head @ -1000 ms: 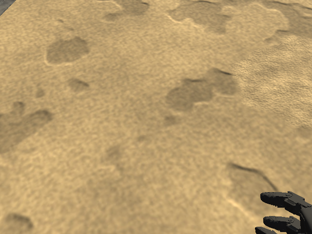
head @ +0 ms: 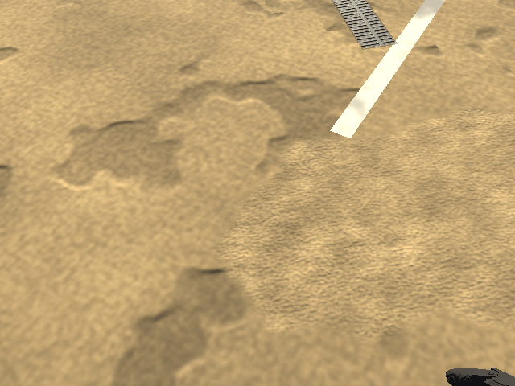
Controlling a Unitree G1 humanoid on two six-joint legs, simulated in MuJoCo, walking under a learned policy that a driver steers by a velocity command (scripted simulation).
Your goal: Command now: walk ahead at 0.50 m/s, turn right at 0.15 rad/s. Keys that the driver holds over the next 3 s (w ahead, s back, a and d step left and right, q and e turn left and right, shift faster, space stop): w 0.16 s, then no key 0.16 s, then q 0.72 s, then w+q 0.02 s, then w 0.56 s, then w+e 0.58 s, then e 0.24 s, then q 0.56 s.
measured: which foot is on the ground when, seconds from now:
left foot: up 0.00-0.02, down 0.04-0.50, up 0.52-0.86, down 0.88-1.00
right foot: down 0.00-0.06, up 0.08-0.46, down 0.48-0.88, up 0.90-1.00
